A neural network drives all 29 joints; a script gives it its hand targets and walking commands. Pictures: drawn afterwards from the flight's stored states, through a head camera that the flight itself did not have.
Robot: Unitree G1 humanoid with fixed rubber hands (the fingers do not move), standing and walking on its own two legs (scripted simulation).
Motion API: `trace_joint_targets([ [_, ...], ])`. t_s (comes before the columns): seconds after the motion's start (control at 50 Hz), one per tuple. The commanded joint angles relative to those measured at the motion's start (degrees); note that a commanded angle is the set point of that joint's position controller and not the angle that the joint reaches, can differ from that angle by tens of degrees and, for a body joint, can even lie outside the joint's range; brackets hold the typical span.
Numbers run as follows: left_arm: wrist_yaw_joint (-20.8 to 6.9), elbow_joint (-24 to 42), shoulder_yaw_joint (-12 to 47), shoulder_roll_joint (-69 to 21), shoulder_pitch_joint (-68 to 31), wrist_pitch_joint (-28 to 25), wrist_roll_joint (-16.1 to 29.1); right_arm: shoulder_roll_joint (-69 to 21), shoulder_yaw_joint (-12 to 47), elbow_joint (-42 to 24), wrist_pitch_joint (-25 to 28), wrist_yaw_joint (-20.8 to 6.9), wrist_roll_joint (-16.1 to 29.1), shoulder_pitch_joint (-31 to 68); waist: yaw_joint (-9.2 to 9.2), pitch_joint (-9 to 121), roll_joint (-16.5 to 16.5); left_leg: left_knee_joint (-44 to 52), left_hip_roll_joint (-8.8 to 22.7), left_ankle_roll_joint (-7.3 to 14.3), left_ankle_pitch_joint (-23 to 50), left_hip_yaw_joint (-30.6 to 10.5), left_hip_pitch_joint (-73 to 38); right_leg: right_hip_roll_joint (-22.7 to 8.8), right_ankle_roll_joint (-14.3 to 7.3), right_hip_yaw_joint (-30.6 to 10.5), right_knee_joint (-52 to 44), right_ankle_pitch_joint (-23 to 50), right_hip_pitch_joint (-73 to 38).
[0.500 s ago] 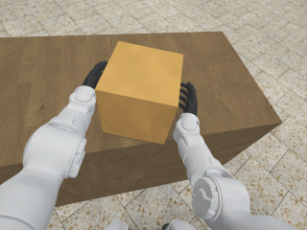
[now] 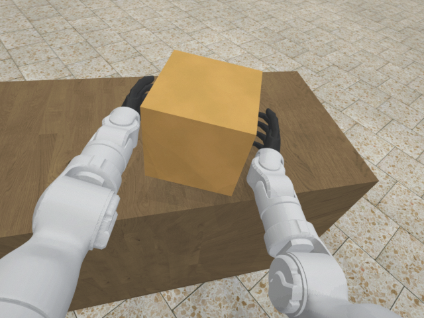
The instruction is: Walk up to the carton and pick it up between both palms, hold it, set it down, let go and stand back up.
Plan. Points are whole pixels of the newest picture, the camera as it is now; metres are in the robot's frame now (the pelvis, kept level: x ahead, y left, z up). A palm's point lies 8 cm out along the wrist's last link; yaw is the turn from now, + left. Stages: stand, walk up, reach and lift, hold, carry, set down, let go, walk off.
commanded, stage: reach and lift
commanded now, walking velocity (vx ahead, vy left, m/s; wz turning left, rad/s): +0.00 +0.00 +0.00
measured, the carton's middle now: (203, 123) +0.45 -0.02 +0.12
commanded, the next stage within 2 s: hold in 1.86 s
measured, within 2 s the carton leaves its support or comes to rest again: neither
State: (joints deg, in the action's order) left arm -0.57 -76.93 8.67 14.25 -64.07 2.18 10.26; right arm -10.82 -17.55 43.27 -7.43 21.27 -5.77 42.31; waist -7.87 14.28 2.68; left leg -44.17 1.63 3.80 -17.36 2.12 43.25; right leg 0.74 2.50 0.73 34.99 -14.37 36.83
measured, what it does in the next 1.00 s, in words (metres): stands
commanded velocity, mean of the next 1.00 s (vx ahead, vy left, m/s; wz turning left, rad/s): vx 0.00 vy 0.00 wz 0.00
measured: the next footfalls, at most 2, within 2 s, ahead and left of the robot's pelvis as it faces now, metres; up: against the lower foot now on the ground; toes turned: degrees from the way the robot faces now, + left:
none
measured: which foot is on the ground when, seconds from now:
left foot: down 0.00-1.00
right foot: down 0.00-1.00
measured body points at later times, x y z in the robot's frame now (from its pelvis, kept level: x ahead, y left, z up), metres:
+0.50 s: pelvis -0.01 -0.01 +0.01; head -0.01 +0.01 +0.46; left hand +0.46 +0.10 +0.17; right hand +0.39 -0.16 +0.14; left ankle +0.03 +0.06 -0.71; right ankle +0.02 -0.17 -0.71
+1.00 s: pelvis +0.01 -0.04 +0.03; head -0.04 -0.03 +0.48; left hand +0.43 +0.11 +0.20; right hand +0.40 -0.16 +0.19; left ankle +0.03 +0.06 -0.71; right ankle +0.02 -0.17 -0.71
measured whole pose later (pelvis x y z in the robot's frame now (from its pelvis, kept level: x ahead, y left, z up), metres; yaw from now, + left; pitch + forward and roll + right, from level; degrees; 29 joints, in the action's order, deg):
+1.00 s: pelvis +0.01 -0.04 +0.03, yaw +2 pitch +2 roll -2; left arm 3.7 -51.3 -11.7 5.8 -47.0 15.8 -2.2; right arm -4.6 -10.6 44.5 -13.7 16.8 1.6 41.9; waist -3.3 10.8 1.3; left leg -27.2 1.3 1.2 -11.6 2.1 18.1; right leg 0.7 1.1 0.7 22.3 -10.9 13.8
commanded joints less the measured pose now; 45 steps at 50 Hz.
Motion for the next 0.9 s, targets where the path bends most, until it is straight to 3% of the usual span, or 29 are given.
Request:
trace_joint_targets([
  [0.0,-6.75,25.03,5.20,-54.21,-44.94,-6.21,-0.29,-39.37,27.80,-16.35,2.56,-8.82,7.83,62.85,-0.52,50.91,10.09,6.08,-0.01,-7.27,34.00,-9.36,-43.95,4.31,-3.87,0.30,-4.16,19.04,-13.44],
  [0.14,-4.83,28.82,6.32,-56.15,-46.12,-4.88,1.34,-37.14,27.98,-18.03,1.67,-10.83,9.81,65.12,0.83,50.60,10.83,8.70,1.02,-7.78,29.84,-10.11,-47.00,4.69,-4.28,1.20,-6.06,12.33,-10.71],
  [0.26,-3.46,29.72,4.66,-56.39,-44.71,-2.45,0.90,-35.31,28.93,-20.13,0.63,-12.60,11.33,66.72,2.80,49.49,8.93,10.82,1.25,-7.25,26.30,-10.06,-47.16,4.61,-3.98,1.27,-7.43,10.55,-12.34],
  [0.44,-3.35,31.07,0.99,-55.04,-41.30,0.55,-2.21,-33.62,31.49,-21.11,-0.85,-13.71,13.40,64.64,5.27,46.82,5.09,12.25,-0.09,-6.02,28.89,-8.39,-47.86,4.48,-2.82,0.41,-8.79,16.12,-18.90],
  [0.58,-4.21,32.76,-1.56,-53.69,-37.82,1.22,-5.01,-32.04,31.83,-17.76,-1.02,-14.09,13.79,59.04,5.48,39.69,3.14,13.98,-0.90,-6.17,31.63,-7.06,-48.94,4.26,-1.88,-0.07,-10.19,19.20,-24.87],
  [0.7,-4.63,35.65,-2.95,-53.07,-35.36,3.19,-7.13,-30.40,31.13,-13.96,-1.41,-14.64,13.73,54.50,5.49,31.44,2.76,16.08,-0.77,-6.93,33.32,-6.62,-51.12,4.23,-1.53,-0.18,-12.24,19.08,-28.48],
  [0.88,-4.10,43.39,-4.50,-52.44,-30.83,8.29,-10.32,-28.68,32.35,-15.91,-2.04,-15.24,15.64,52.71,7.85,25.72,0.68,18.40,-1.25,-6.60,35.06,-6.09,-53.56,4.31,-1.12,-0.07,-15.60,20.05,-32.87],
])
